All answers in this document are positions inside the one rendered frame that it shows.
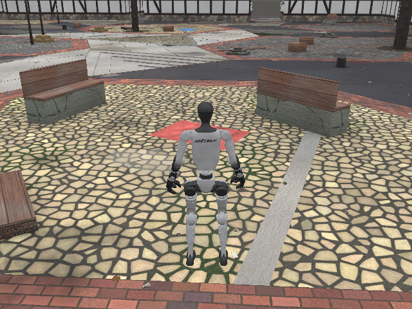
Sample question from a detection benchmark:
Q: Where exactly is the robot right upper arm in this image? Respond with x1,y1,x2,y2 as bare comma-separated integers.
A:
219,129,237,165

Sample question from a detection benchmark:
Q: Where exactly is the right robot foot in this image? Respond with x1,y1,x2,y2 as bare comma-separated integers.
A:
219,250,228,266

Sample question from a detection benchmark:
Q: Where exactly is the robot right thigh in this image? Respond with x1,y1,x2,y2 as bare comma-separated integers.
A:
215,180,228,225

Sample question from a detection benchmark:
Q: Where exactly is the robot right hand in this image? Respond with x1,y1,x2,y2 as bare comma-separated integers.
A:
230,175,245,189

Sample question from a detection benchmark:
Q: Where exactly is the robot left hand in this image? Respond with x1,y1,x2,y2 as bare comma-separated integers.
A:
166,179,181,194

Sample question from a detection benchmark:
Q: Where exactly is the right robot forearm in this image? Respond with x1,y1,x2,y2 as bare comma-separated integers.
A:
231,155,243,178

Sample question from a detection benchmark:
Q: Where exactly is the left robot forearm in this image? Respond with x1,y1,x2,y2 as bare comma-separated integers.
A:
168,156,181,182

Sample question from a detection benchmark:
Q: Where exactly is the robot left upper arm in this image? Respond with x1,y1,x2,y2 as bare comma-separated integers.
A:
174,130,192,165

